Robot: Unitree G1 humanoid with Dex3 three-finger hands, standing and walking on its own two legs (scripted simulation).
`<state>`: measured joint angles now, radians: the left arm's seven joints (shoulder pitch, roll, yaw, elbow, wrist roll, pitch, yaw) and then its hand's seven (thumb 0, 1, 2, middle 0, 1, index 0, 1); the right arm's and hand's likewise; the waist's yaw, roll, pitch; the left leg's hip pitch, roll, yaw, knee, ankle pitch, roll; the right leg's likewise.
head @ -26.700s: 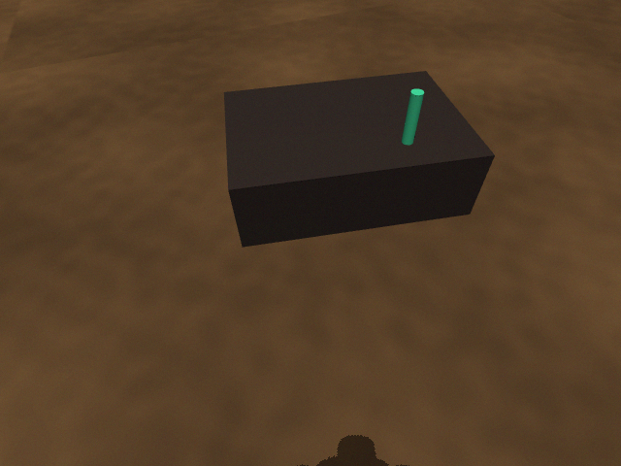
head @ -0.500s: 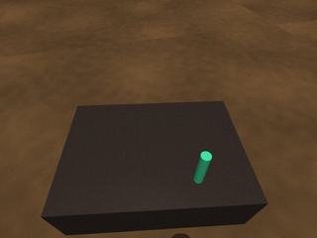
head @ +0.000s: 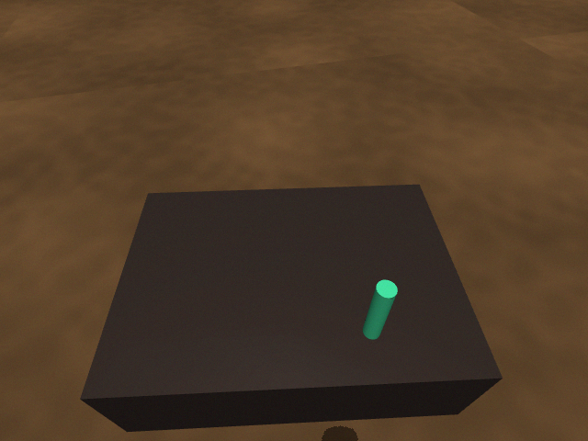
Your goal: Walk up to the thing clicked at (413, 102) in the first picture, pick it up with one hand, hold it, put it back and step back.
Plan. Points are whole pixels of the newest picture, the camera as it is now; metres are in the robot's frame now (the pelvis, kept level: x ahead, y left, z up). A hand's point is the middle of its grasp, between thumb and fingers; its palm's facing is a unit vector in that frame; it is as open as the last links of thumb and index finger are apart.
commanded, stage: stand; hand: right
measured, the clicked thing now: (378, 311) +0.49 -0.19 -0.34
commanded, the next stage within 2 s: none
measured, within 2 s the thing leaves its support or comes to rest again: neither
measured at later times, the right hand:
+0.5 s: hand out of the picture +0.08 -0.26 -0.15, palm faces -0.03 +0.94 -0.35, open 7.4 cm
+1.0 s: hand out of the picture +0.09 -0.26 -0.15, palm faces -0.04 +0.94 -0.35, open 7.4 cm
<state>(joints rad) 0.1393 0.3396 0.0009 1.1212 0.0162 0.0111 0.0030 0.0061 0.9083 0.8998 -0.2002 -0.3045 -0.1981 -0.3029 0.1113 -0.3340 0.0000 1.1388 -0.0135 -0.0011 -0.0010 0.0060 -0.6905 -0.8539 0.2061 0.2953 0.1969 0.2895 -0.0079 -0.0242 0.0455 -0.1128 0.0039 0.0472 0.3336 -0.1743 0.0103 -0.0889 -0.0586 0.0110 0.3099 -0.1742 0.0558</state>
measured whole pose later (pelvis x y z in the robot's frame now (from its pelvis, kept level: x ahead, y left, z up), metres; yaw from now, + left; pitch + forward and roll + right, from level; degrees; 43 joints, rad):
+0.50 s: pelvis +0.00 -0.01 +0.00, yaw +1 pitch -3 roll +0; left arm 0.13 0.34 0.00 1.11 0.01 0.00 0.00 0.01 0.91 0.90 -0.20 -0.30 -0.20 -0.30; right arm 0.11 -0.34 0.00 1.14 -0.01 0.00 0.00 0.01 -0.91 -0.90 0.21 0.30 0.20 0.30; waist -0.01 -0.02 0.05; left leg -0.11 0.01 0.03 0.33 -0.17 0.00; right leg -0.08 -0.05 -0.01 0.30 -0.18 0.05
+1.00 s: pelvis +0.01 -0.01 +0.00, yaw +1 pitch -2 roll +0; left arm 0.13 0.34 0.00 1.11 0.01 0.00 0.00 0.01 0.91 0.90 -0.20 -0.30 -0.20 -0.30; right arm 0.11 -0.34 0.00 1.13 -0.01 0.00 0.00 0.01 -0.91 -0.90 0.21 0.30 0.20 0.30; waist -0.01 -0.01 0.05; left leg -0.11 0.01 0.02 0.33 -0.18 0.00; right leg -0.07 -0.05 -0.02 0.30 -0.19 0.04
